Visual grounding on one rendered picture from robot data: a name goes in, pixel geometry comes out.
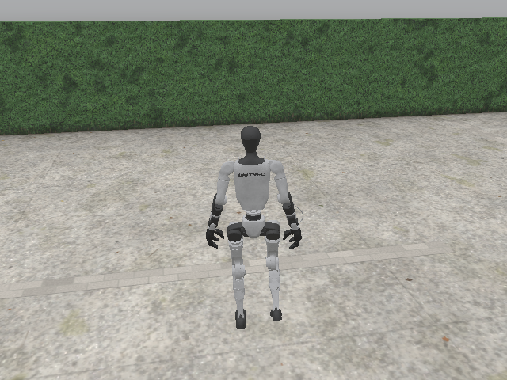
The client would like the robot left hand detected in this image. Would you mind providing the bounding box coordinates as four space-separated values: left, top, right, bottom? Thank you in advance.
206 228 224 248

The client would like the robot right hand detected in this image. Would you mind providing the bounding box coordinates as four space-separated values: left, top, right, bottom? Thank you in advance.
283 228 302 249

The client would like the robot left upper arm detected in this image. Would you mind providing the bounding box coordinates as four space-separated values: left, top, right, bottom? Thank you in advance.
215 161 235 206

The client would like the robot right upper arm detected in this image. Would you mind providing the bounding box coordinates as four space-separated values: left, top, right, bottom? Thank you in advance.
268 160 290 204

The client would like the left robot thigh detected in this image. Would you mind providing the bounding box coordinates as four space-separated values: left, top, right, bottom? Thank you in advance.
227 222 246 279

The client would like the right robot forearm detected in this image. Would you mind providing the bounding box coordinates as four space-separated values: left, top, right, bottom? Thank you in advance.
282 192 299 230

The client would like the left robot forearm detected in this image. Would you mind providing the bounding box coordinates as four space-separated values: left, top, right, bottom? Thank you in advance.
208 193 223 230

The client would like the robot left foot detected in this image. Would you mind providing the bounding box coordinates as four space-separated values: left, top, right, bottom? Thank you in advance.
235 309 246 329

